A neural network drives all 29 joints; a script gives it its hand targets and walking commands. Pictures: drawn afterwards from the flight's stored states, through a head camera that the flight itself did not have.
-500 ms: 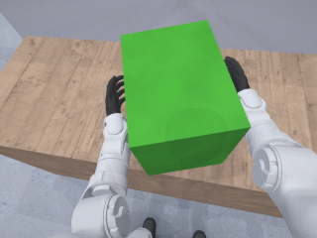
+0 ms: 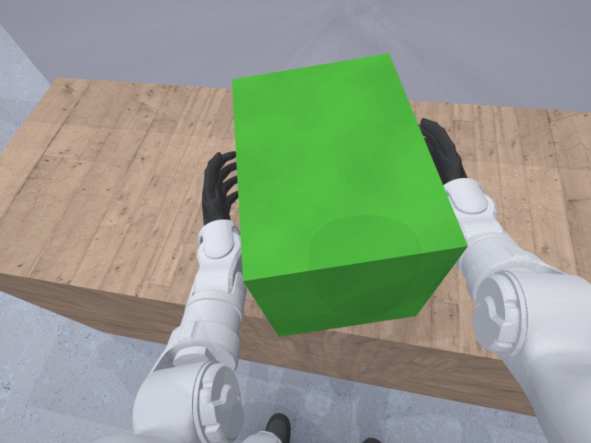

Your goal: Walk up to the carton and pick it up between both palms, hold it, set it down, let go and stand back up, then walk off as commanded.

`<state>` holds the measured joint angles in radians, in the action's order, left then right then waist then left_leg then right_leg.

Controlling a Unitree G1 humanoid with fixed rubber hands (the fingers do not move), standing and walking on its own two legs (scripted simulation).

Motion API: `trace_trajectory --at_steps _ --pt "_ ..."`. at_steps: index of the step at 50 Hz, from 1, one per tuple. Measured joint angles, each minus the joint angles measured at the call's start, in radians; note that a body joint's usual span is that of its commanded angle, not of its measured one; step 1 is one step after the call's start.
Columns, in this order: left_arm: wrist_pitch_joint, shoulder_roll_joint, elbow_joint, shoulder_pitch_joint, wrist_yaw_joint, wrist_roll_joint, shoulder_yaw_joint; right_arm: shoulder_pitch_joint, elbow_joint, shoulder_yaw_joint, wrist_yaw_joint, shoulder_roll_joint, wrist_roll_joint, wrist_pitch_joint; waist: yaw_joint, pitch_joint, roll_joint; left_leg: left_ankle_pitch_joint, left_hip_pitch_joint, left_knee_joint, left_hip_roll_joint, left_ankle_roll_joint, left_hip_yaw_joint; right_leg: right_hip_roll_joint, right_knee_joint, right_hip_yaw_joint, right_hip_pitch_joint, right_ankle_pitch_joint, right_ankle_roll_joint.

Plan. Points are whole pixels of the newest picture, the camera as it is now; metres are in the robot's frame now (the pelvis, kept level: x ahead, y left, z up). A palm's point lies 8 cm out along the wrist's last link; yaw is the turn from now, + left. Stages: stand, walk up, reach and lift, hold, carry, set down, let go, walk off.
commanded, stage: reach and lift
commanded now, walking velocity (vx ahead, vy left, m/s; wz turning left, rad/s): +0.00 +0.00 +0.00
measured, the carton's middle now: (329, 205) +0.43 +0.06 +0.00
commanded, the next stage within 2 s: none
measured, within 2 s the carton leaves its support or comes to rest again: leaves its support in 0.28 s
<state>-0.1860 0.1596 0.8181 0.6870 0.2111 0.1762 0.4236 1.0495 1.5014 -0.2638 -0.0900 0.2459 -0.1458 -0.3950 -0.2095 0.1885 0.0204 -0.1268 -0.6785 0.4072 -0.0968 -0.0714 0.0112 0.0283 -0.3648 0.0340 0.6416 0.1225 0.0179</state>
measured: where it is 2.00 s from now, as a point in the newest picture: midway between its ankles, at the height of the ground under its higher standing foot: outside the picture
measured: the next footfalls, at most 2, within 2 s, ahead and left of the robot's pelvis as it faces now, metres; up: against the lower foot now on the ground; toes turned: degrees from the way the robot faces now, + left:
none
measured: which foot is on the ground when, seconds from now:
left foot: down 0.00-1.00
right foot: down 0.00-1.00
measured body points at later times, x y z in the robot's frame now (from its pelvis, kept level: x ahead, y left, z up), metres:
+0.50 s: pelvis -0.01 +0.00 +0.00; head +0.07 -0.01 +0.44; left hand +0.38 +0.20 +0.04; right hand +0.48 -0.10 +0.06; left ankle +0.01 +0.16 -0.73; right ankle +0.00 -0.11 -0.73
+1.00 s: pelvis -0.04 +0.00 +0.00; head -0.03 +0.00 +0.45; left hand +0.36 +0.19 +0.10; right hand +0.42 -0.12 +0.13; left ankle +0.01 +0.16 -0.73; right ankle +0.00 -0.11 -0.73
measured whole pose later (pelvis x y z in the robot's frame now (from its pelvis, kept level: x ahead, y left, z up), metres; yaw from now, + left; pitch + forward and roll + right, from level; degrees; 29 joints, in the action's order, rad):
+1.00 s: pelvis -0.04 +0.00 +0.00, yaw +0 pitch +14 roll -1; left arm 0.09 0.08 0.81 0.71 0.17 0.08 0.41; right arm 0.98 1.24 -0.08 0.05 0.17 -0.04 0.00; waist -0.09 0.26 0.02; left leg -0.10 -0.57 0.42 -0.10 -0.07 0.01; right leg 0.03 -0.36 0.03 0.53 0.09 0.01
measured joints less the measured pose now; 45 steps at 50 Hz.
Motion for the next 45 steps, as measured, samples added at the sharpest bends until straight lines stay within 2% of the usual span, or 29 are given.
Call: trace_trajectory --at_steps 15,22,28,36,45 --pt "0.044 0.000 0.001 -0.001 -0.004 -0.049 0.000 0.000 0.006 0.034 0.023 -0.002 0.000 0.036 0.007 0.015 -0.001 0.010 0.000 0.000 0.000 0.000 0.000 0.000 0.000 0.000 0.000 -0.011 0.000" --pt "0.089 0.000 0.001 -0.001 -0.004 -0.070 0.000 0.000 0.003 0.088 0.045 0.000 0.000 0.078 0.014 0.043 -0.001 0.012 0.000 0.000 0.000 0.000 0.000 0.000 0.000 0.000 0.000 -0.013 -0.001" --pt "0.109 -0.014 0.001 -0.001 -0.005 -0.079 0.000 -0.001 -0.051 0.138 0.068 -0.014 0.006 0.140 0.039 0.061 -0.001 0.017 0.000 0.001 0.000 0.000 0.000 0.000 0.000 0.000 0.000 -0.019 -0.003" --pt "0.136 -0.035 0.001 -0.001 -0.011 -0.084 0.000 -0.020 -0.149 0.174 0.081 -0.037 0.065 0.238 0.069 0.072 -0.002 0.026 0.005 0.006 0.000 0.000 0.001 0.000 0.000 0.000 -0.007 -0.031 -0.005" --pt "0.226 -0.065 -0.006 0.002 -0.033 -0.096 -0.011 -0.066 -0.230 0.181 0.122 -0.068 0.106 0.342 0.090 0.074 -0.002 0.031 0.064 0.008 0.000 0.000 0.001 0.000 0.000 0.000 -0.068 -0.037 -0.006"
